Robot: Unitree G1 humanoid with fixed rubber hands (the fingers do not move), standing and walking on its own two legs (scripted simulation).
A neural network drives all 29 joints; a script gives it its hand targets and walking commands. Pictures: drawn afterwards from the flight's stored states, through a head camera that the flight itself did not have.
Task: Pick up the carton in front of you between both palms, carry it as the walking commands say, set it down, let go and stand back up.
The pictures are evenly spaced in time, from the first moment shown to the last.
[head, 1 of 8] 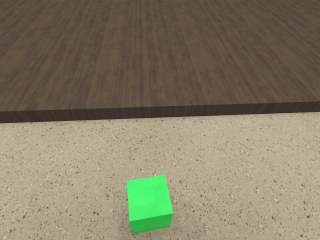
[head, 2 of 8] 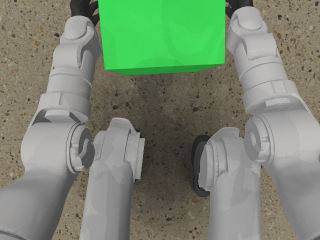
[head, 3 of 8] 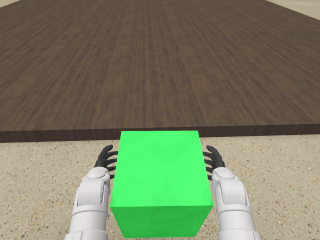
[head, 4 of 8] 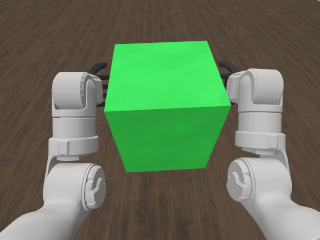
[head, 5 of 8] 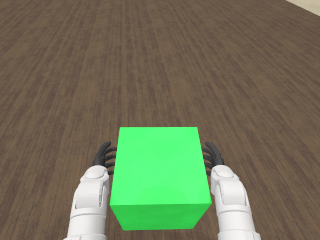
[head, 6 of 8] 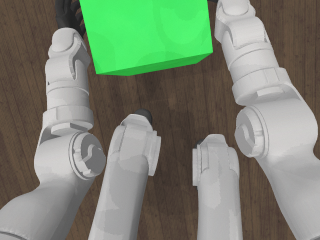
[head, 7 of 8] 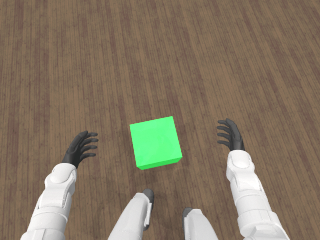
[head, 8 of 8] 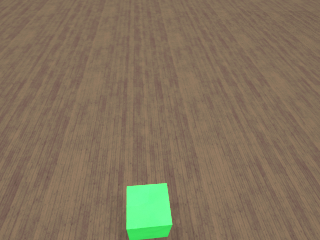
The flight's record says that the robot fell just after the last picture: no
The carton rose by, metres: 0.92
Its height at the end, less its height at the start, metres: +0.14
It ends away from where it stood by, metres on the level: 2.24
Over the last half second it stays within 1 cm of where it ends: yes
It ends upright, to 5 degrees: yes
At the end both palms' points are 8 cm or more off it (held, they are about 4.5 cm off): yes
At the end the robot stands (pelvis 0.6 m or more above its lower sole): yes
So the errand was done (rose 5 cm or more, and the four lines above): yes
